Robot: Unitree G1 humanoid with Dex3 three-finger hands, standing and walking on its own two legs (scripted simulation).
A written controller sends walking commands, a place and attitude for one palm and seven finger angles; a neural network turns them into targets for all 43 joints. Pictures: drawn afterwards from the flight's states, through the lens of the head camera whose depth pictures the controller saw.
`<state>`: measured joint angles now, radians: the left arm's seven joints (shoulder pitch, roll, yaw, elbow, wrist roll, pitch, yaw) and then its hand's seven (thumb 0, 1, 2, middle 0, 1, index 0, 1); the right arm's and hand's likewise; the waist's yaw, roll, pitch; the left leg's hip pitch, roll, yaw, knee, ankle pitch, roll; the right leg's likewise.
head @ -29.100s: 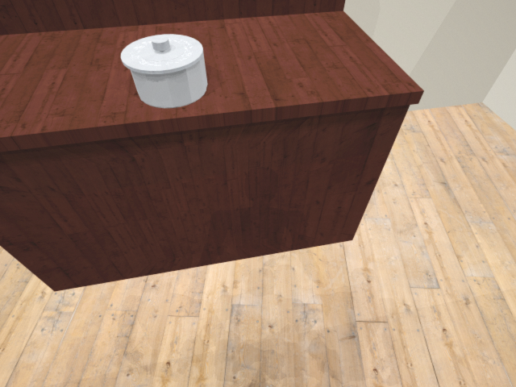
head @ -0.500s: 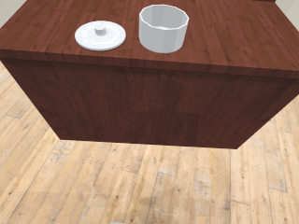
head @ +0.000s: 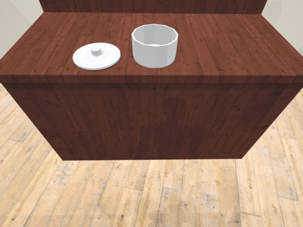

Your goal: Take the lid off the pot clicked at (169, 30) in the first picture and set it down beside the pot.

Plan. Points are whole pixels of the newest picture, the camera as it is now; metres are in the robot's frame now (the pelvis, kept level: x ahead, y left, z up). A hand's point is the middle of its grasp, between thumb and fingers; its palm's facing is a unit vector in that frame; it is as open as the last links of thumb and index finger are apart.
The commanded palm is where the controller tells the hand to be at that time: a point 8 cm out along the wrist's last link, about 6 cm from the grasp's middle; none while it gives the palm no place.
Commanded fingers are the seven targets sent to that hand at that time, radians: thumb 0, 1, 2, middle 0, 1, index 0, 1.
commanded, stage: let the arm hang, fingers relaxed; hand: left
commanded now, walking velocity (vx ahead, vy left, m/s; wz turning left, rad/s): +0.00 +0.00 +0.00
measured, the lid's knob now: (96, 50) +0.75 +0.27 +0.06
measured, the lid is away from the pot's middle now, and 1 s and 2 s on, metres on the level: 0.25 0.25 0.25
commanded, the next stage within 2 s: look to check the result in 0.14 s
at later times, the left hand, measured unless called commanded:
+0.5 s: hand out of the picture +0.00 +0.16 -0.18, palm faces +0.03 -0.98 -0.18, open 7.3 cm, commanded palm none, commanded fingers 0.00 0.90 0.90 -0.20 -0.30 -0.20 -0.30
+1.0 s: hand out of the picture +0.01 +0.16 -0.18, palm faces +0.03 -0.98 -0.19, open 7.3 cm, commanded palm none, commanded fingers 0.00 0.90 0.90 -0.20 -0.30 -0.20 -0.30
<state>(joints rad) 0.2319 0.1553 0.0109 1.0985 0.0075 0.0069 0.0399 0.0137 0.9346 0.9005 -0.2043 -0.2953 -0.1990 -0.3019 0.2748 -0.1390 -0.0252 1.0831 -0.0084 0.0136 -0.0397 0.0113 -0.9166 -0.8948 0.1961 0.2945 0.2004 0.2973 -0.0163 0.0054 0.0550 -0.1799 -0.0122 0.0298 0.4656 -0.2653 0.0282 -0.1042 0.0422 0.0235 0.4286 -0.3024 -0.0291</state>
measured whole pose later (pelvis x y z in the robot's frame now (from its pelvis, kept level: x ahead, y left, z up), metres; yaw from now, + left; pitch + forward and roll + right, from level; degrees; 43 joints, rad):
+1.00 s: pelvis +0.01 +0.00 +0.00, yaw +0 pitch -1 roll +0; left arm 0.27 0.13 0.01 1.12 0.01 0.00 0.05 0.01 0.92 0.90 -0.20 -0.30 -0.20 -0.30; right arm 0.29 -0.12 -0.02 1.10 -0.01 0.01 -0.05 0.01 -0.91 -0.89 0.20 0.29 0.20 0.30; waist -0.01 0.00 0.07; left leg -0.17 -0.01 0.03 0.45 -0.26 0.02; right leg -0.09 0.04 0.02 0.41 -0.30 -0.03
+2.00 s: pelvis +0.00 +0.00 +0.00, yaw +0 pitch -1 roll +0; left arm 0.29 0.11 0.01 1.13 0.01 0.00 0.05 0.01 0.91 0.90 -0.20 -0.30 -0.20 -0.30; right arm 0.30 -0.11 -0.02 1.11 0.00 0.01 -0.05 0.01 -0.91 -0.89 0.20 0.29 0.20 0.30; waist -0.01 0.00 0.07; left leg -0.16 -0.01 0.04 0.44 -0.25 0.03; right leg -0.09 0.04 0.03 0.41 -0.29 -0.03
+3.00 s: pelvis +0.00 -0.01 +0.00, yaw -1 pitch -1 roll +0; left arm 0.29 0.10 0.01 1.13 0.01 -0.01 0.05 0.01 0.91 0.90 -0.20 -0.30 -0.20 -0.30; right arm 0.30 -0.11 -0.02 1.11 0.00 0.01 -0.05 0.01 -0.91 -0.89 0.20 0.29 0.20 0.30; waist -0.01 0.01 0.06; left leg -0.16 0.00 0.04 0.43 -0.25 0.02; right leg -0.10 0.05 0.03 0.41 -0.28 -0.04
